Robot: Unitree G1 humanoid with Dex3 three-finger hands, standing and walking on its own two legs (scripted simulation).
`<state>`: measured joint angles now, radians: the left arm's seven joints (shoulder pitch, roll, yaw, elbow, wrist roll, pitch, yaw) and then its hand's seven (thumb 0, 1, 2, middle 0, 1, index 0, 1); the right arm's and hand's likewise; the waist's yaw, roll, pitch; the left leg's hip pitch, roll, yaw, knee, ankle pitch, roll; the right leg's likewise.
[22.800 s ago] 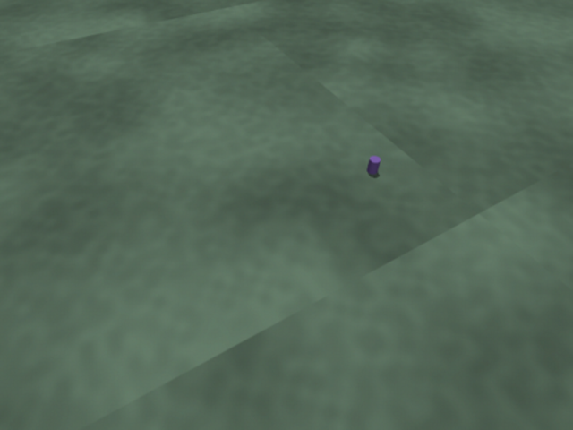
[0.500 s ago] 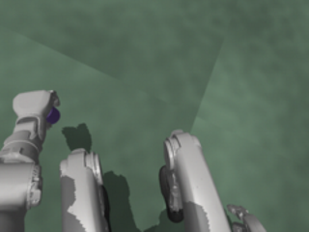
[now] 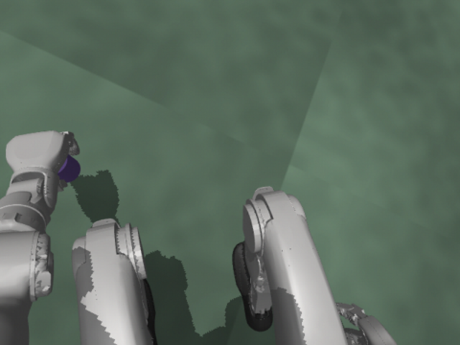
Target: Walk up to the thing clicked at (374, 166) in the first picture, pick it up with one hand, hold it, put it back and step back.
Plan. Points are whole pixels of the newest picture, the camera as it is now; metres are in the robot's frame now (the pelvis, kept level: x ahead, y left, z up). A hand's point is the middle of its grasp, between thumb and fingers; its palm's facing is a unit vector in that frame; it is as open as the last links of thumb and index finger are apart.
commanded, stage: rest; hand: left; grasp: from above
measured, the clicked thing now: (58, 165) +0.46 +0.24 -0.21
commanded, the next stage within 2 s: open in 1.50 s
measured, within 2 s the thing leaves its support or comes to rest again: rests again in 1.02 s
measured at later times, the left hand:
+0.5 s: hand (62, 171) +0.45 +0.24 -0.23, palm faces -0.45 -0.09 -0.89, open 8.0 cm
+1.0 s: hand (67, 173) +0.45 +0.24 -0.26, palm faces -0.45 -0.10 -0.89, open 7.9 cm
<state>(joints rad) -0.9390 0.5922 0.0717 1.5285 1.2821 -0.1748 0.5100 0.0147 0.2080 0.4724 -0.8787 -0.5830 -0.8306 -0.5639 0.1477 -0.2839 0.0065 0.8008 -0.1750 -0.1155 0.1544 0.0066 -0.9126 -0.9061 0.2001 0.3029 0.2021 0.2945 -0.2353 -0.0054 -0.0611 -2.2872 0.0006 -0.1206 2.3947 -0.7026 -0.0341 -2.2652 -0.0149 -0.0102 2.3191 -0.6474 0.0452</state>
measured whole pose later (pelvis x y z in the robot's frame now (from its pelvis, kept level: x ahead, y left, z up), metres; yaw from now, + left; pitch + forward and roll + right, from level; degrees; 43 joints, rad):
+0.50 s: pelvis +0.01 +0.00 -0.03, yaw -2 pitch +32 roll -7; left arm -0.95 0.68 0.17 1.63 1.32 -0.20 0.61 0.02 0.23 0.45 -0.87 -0.58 -0.82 -0.55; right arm 0.13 -0.30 0.05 0.80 -0.24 -0.15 0.23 0.01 -0.90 -0.90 0.20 0.30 0.20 0.29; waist -0.29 -0.02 0.00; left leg -2.34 0.00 -0.17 2.50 -0.73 -0.04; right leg -2.31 0.00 -0.04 2.40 -0.65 0.06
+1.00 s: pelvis +0.01 +0.01 -0.04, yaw -5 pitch +30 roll -10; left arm -0.96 0.76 0.20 1.74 1.34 -0.22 0.68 0.02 0.25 0.42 -0.87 -0.56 -0.83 -0.53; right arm 0.13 -0.31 0.10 0.82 -0.30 -0.21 0.31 0.01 -0.91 -0.90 0.20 0.30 0.20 0.30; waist -0.33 -0.04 0.05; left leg -2.36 0.00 -0.20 2.57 -0.74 -0.03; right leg -2.30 0.01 -0.06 2.43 -0.65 0.07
